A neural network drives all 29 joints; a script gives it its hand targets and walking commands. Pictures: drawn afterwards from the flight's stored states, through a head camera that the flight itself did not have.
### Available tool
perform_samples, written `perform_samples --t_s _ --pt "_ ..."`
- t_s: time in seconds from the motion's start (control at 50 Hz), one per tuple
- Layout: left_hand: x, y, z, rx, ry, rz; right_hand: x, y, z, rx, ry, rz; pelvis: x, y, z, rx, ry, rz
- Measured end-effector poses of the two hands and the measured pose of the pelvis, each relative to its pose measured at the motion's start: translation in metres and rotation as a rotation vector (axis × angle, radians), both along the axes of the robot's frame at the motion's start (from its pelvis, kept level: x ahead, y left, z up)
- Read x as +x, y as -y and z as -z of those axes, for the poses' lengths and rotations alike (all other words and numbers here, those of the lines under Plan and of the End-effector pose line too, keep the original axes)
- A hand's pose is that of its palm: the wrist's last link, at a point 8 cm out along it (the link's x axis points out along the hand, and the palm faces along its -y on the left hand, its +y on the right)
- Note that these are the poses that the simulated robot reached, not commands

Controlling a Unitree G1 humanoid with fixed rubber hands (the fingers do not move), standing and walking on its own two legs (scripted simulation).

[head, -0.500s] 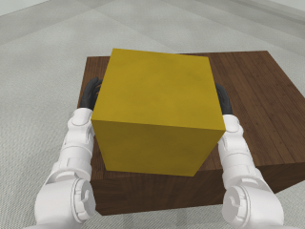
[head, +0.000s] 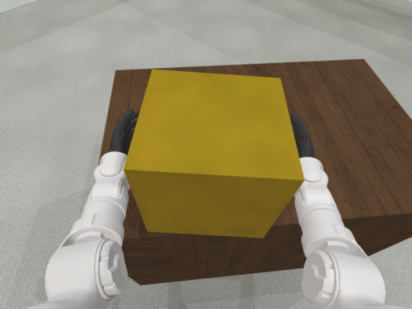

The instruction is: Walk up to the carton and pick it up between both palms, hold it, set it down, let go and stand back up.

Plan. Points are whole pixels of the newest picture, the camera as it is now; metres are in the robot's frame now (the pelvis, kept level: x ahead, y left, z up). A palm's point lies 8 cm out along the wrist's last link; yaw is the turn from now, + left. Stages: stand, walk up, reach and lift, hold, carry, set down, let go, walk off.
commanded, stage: set down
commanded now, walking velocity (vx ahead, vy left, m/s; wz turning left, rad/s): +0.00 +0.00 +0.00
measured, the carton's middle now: (210, 158) +0.44 -0.02 +0.01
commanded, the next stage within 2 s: none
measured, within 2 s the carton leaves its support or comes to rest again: neither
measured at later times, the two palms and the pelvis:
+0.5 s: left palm (119, 153) +0.44 +0.17 +0.05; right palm (299, 155) +0.41 -0.20 +0.06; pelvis -0.01 +0.00 +0.00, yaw +0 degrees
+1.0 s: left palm (119, 155) +0.43 +0.17 +0.05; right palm (299, 156) +0.40 -0.20 +0.05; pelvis -0.01 +0.00 +0.00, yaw +0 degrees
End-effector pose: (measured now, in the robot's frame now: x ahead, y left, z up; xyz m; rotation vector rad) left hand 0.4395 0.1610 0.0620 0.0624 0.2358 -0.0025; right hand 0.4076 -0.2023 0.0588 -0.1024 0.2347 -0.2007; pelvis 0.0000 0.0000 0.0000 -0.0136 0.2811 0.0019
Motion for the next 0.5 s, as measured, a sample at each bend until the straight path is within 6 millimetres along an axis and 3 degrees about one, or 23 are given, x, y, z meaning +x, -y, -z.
perform_samples --t_s 0.5 --pt "-0.003 -0.006 0.012 -0.004 0.009 0.001 -0.002 -0.005 0.002 -0.002 0.012 -0.006 -0.006 -0.003 0.001 -0.001 -0.029 -0.008"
